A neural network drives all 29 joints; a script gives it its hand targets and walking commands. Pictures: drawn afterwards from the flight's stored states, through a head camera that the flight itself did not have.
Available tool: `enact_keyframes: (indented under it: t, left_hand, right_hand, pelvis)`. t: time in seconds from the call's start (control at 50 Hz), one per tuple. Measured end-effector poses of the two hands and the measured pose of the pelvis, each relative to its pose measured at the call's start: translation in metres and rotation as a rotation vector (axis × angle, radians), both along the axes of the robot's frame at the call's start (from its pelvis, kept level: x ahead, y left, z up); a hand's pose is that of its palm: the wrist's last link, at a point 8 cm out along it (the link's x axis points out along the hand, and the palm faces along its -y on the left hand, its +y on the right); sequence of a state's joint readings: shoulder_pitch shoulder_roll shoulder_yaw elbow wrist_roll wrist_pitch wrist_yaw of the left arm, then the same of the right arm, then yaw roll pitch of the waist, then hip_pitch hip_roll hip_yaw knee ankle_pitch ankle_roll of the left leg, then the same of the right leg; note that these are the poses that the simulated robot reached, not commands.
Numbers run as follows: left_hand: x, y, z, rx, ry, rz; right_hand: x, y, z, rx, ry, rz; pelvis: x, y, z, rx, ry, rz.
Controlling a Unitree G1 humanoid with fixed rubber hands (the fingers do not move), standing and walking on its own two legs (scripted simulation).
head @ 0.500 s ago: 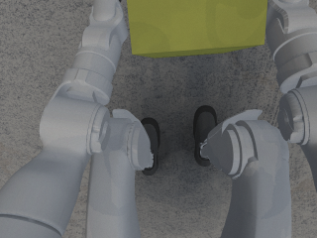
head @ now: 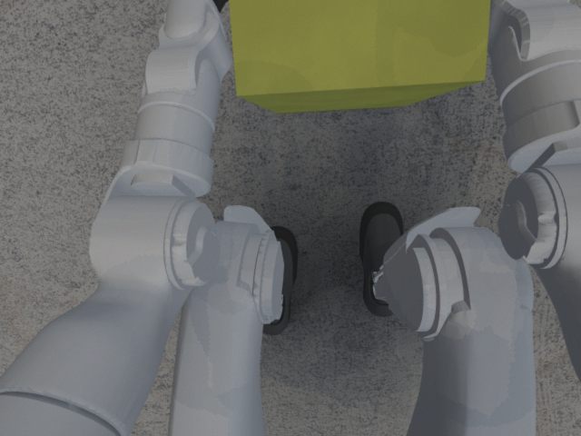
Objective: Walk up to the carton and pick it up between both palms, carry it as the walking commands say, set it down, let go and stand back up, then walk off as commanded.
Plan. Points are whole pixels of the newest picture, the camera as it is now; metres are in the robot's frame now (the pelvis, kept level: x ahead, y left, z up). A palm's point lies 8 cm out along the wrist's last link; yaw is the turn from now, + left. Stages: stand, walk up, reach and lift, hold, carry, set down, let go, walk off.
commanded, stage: reach and lift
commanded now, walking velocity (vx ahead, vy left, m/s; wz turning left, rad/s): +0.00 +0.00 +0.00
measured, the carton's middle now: (343, 4) +0.55 -0.04 -0.21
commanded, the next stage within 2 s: none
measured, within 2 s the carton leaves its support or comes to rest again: leaves its support in 0.02 s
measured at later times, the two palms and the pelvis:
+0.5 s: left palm out of the picture +0.55 +0.10 -0.06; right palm out of the picture +0.55 -0.19 -0.07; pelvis +0.01 +0.00 +0.04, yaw +0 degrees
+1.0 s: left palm out of the picture +0.53 +0.10 +0.00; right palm out of the picture +0.54 -0.19 -0.01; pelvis +0.02 +0.00 +0.09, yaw +0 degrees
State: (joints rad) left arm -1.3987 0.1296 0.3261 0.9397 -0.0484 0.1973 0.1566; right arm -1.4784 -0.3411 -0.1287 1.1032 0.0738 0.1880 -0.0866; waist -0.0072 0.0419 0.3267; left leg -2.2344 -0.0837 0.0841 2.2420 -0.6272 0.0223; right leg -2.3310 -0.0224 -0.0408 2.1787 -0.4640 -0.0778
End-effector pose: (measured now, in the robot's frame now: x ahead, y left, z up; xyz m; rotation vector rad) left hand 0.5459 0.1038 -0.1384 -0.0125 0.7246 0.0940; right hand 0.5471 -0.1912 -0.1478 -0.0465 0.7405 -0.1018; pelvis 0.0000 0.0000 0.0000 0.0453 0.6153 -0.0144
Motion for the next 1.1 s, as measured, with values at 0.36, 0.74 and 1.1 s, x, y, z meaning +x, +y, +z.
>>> enact_keyframes:
  t: [0.36, 0.74, 1.1]
  left_hand:
    - [0.002, -0.006, 0.053, -0.006, -0.047, 0.035]
    - [-0.002, -0.001, 0.100, 0.002, -0.055, 0.044]
    - [-0.016, -0.001, 0.157, -0.012, -0.054, 0.057]
  right_hand:
    - [0.005, -0.004, 0.059, 0.002, -0.032, -0.021]
    - [0.000, 0.001, 0.100, 0.014, -0.040, -0.016]
    - [-0.014, 0.001, 0.158, 0.034, -0.038, -0.031]
  pelvis:
    - [0.011, 0.002, 0.025, 0.000, 0.090, -0.005]
    - [0.014, 0.000, 0.060, 0.006, 0.148, -0.004]
    - [0.016, -0.001, 0.101, 0.010, 0.152, -0.012]
